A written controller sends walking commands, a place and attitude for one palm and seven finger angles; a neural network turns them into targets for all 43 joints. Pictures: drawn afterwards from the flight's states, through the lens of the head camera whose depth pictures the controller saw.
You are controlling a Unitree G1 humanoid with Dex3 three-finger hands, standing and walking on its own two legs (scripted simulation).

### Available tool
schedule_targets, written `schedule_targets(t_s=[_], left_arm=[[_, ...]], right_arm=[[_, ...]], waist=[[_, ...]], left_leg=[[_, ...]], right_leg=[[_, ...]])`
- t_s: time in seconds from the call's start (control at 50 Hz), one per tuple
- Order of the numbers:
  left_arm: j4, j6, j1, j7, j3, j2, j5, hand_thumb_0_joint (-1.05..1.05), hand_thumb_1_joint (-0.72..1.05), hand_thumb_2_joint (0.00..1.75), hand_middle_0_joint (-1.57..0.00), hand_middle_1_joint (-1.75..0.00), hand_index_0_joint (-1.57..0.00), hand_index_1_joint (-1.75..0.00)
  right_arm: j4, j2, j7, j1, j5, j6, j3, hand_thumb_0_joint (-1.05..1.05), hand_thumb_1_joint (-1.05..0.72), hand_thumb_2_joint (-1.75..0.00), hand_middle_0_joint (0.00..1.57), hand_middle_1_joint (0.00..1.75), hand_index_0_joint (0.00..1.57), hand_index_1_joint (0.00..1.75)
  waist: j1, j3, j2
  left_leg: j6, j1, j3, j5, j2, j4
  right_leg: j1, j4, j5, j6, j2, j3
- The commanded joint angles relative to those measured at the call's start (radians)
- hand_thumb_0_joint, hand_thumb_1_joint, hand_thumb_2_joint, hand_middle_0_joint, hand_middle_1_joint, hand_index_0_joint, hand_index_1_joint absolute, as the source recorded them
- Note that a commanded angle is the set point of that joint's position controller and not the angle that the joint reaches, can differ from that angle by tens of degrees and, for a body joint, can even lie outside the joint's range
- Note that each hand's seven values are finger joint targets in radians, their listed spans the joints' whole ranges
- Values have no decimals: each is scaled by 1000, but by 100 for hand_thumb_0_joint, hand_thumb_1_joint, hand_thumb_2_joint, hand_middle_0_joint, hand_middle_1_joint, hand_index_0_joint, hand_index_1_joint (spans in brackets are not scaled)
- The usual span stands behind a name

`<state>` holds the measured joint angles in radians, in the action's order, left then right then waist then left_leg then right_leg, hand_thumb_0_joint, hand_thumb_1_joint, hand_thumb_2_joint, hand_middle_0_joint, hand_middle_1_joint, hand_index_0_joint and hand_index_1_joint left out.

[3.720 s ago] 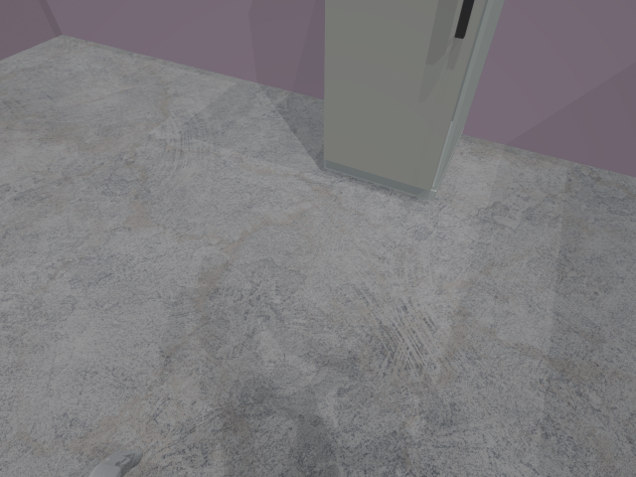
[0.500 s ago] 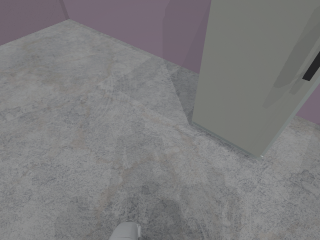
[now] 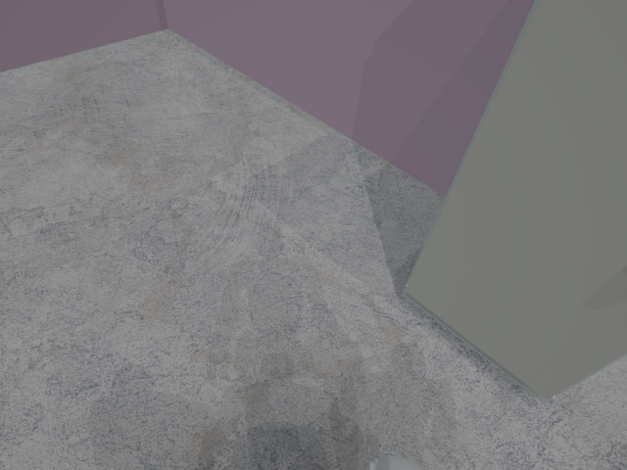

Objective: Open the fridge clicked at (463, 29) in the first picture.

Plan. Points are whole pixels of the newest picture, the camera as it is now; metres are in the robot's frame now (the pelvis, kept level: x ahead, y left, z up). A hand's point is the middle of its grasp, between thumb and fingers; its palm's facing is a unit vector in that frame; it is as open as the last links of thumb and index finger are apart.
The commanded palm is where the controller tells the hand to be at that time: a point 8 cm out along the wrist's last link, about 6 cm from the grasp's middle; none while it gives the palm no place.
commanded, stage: turn to face it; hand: right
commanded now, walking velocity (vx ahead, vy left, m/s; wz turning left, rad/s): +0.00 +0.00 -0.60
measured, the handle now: out of the picture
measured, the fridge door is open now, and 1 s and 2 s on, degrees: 0 0 0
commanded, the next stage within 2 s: take the last steps up to it in 1.04 s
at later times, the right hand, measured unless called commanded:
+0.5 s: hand out of the picture +0.08 -0.26 -0.17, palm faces +0.32 +0.91 -0.25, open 7.4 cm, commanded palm none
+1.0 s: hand out of the picture +0.04 -0.16 -0.15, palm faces +0.53 +0.81 -0.27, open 7.4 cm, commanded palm none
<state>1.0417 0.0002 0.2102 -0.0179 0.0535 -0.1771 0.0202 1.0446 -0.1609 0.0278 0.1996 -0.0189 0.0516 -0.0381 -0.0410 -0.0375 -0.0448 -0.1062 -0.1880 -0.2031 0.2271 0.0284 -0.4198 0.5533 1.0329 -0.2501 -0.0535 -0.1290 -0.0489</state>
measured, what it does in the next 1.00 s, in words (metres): steps on the spot, turning right: right foot, then left foot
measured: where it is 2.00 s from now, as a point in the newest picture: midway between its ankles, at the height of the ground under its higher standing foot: outside the picture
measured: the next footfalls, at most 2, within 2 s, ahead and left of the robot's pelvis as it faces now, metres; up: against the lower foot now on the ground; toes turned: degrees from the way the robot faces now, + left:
right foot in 0.26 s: +0.12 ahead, -0.14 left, +0.00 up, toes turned -19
left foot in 0.72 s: +0.17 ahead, +0.11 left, +0.00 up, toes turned -22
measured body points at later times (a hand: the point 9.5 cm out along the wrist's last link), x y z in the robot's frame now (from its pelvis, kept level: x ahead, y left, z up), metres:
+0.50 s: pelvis +0.06 -0.03 +0.00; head +0.10 -0.06 +0.44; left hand +0.20 +0.18 -0.15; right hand +0.06 -0.31 -0.15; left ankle +0.10 +0.14 -0.67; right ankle +0.08 -0.13 -0.74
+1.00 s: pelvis +0.08 +0.03 +0.00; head +0.12 +0.04 +0.45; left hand +0.29 +0.22 -0.15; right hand +0.01 -0.21 -0.13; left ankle +0.13 +0.13 -0.74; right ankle -0.02 -0.09 -0.67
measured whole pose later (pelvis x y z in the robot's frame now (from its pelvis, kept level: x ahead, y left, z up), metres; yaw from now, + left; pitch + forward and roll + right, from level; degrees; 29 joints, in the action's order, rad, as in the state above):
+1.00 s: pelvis +0.08 +0.03 +0.00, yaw -34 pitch -1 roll -2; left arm 0.95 0.09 0.17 0.02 0.09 -0.27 0.02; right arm 0.89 -0.17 0.02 0.23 -0.03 -0.01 -0.02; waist -0.02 -0.09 -0.02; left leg 0.00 -0.21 -0.18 0.29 -0.12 -0.52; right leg 0.44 1.04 -0.41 -0.08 -0.03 -0.01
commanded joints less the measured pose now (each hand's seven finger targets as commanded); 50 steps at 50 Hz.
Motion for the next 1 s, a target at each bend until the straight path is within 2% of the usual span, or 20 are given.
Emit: schedule_targets(t_s=[0.0, 0.12, 0.16, 0.2, 0.22, 0.24, 0.26, 0.28, 0.32, 0.38, 0.54, 0.6, 0.64, 0.66, 0.68, 0.7, 0.72, 0.76, 0.8, 0.98], left_arm=[[-26, 16, 48, 14, -6, -26, -2, 0, 90, 90, -20, -30, -20, -30], [-94, 23, -73, 28, -8, -44, 1, 0, 90, 90, -20, -30, -20, -30], [-106, 25, -54, 29, -2, -56, 0, 0, 90, 90, -20, -30, -20, -30], [-100, 21, 29, 27, 9, -86, 6, 0, 90, 90, -20, -30, -20, -30], [-88, 15, 117, 24, 22, -132, 9, 0, 90, 90, -20, -30, -20, -30], [-90, 5, 183, 18, 45, -233, 16, 0, 90, 90, -20, -30, -20, -30], [-76, 10, 223, 14, 48, -286, -5, 0, 90, 90, -20, -30, -20, -30], [-72, 12, 186, 6, 46, -259, -5, 0, 90, 90, -20, -30, -20, -30], [-124, 7, 44, -1, 38, -225, -1, 0, 90, 90, -20, -30, -20, -30], [-153, 1, -28, 2, 34, -208, 0, 0, 90, 90, -20, -30, -20, -30], [-157, 16, 17, 12, 63, -240, 6, 0, 90, 90, -20, -30, -20, -30], [-172, 23, -6, 15, 71, -250, 7, 0, 90, 90, -20, -30, -20, -30], [-188, 27, -38, 17, 76, -247, 2, 0, 90, 90, -20, -30, -20, -30], [-198, 28, -57, 21, 74, -232, -5, 0, 90, 90, -20, -30, -20, -30], [-211, 28, -35, 27, 65, -161, -14, 0, 90, 90, -20, -30, -20, -30], [-241, 28, -45, 25, 58, -119, -7, 0, 90, 90, -20, -30, -20, -30], [-237, 34, -54, 24, 66, -168, 2, 0, 90, 90, -20, -30, -20, -30], [-198, 56, -15, 32, 71, -158, 5, 0, 90, 90, -20, -30, -20, -30], [-171, 56, 3, 42, 59, -149, 6, 0, 90, 90, -20, -30, -20, -30], [-187, 54, -126, 36, 27, -121, -8, 0, 90, 90, -20, -30, -20, -30]], right_arm=[[-36, -101, 0, 87, 4, 3, -18, 0, -90, -90, 20, 30, 20, 30], [-47, -160, 10, 131, -3, -24, -36, 0, -90, -90, 20, 30, 20, 30], [-55, -175, 10, 120, -4, -30, -42, 0, -90, -90, 20, 30, 20, 30], [-74, -193, 6, 109, 2, -32, -48, 0, -90, -90, 20, 30, 20, 30], [-87, -196, 3, 94, 10, -33, -51, 0, -90, -90, 20, 30, 20, 30], [-130, -147, -3, 86, 26, -36, -48, 0, -90, -90, 20, 30, 20, 30], [-183, -139, 1, 12, 18, -41, -30, 0, -90, -90, 20, 30, 20, 30], [-189, -146, 6, -21, 11, -55, -38, 0, -90, -90, 20, 30, 20, 30], [-171, -139, 0, -28, 7, -66, -51, 0, -90, -90, 20, 30, 20, 30], [-148, -129, -12, 28, 4, -78, -58, 0, -90, -90, 20, 30, 20, 30], [-216, -133, -6, -67, 7, -83, -55, 0, -90, -90, 20, 30, 20, 30], [-230, -137, -4, -47, 13, -75, -49, 0, -90, -90, 20, 30, 20, 30], [-218, -152, 0, 17, 18, -66, -52, 0, -90, -90, 20, 30, 20, 30], [-213, -182, 2, 61, 14, -57, -57, 0, -90, -90, 20, 30, 20, 30], [-212, -261, 10, 92, -1, -45, -71, 0, -90, -90, 20, 30, 20, 30], [-227, -338, 12, 76, -10, -46, -81, 0, -90, -90, 20, 30, 20, 30], [-238, -315, 13, 51, -4, -50, -71, 0, -90, -90, 20, 30, 20, 30], [-262, -240, 16, -70, -1, -46, -58, 0, -90, -90, 20, 30, 20, 30], [-261, -196, 8, -73, 0, -38, -38, 0, -90, -90, 20, 30, 20, 30], [-176, -249, 8, 111, -14, -44, -51, 0, -90, -90, 20, 30, 20, 30]], waist=[[37, 4, 146], [73, -7, 134], [58, 9, 138], [13, 74, 125], [-32, 136, 50], [-54, 176, -226], [-63, 176, -252], [-46, 138, -108], [0, 87, -81], [36, 90, -65], [1, 90, -105], [13, 114, -145], [48, 125, -134], [75, 133, -82], [87, 156, 142], [85, 109, 378], [77, 95, 257], [11, 26, 249], [3, 1, 224], [87, 45, 251]], left_leg=[[-27, 71, 113, -563, -327, 120], [-26, 139, 88, -609, -383, 28], [-15, 137, 63, -645, -390, -41], [30, 128, 8, -686, -359, -211], [77, 28, -23, -574, -326, -375], [164, -255, -48, 18, -174, -621], [178, -338, 74, 457, -113, -787], [170, -374, 159, 429, -140, -812], [178, -382, 185, 306, -162, -786], [187, -308, 179, 179, -142, -726], [206, -281, 182, 205, -98, -467], [197, -181, 173, 207, -62, -311], [189, -37, 165, 90, -48, -134], [183, 79, 180, -9, -77, 16], [128, 229, 369, -11, -290, 153], [19, 175, 583, -172, -525, 161], [-34, 49, 524, -200, -536, 139], [4, -43, 394, -161, -419, 139], [25, -9, 242, -317, -335, 81], [-26, 125, 197, -498, -375, 30]], right_leg=[[-3, -82, -19, -9, 1, -12], [-53, -247, -89, 14, 23, -67], [-116, -306, -93, 31, 42, -85], [-255, -435, 5, 49, 80, -105], [-428, -532, 252, 82, 38, -45], [-611, -590, 715, 226, -216, 311], [-595, -627, 920, 336, -338, 446], [-546, -652, 722, 342, -323, 401], [-436, -678, 452, 270, -223, 334], [-344, -708, 307, 208, -116, 226], [-381, -693, 268, 231, -94, 338], [-364, -641, 375, 219, -71, 362], [-285, -583, 365, 187, -42, 367], [-204, -520, 287, 142, 0, 337], [-30, -342, 18, 64, 105, 226], [97, -109, -335, 2, 210, 83], [55, 59, -332, 16, 157, 136], [37, 188, -213, 8, 122, 133], [40, 214, -122, -12, 111, 88], [-80, -131, -214, -19, 103, 1]])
